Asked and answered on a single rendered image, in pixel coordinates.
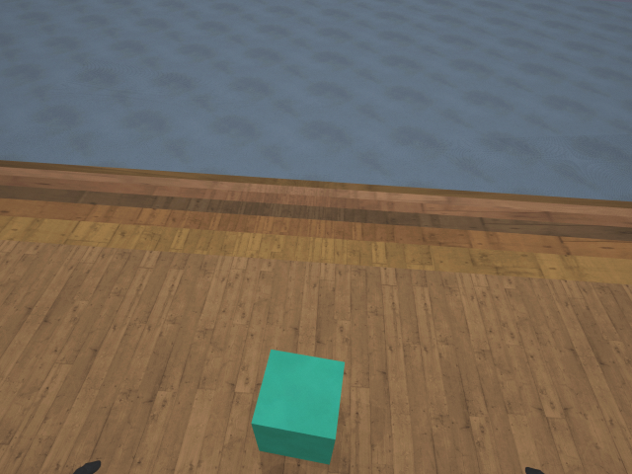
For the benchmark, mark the carton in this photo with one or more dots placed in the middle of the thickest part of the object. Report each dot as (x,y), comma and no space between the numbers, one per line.
(298,406)

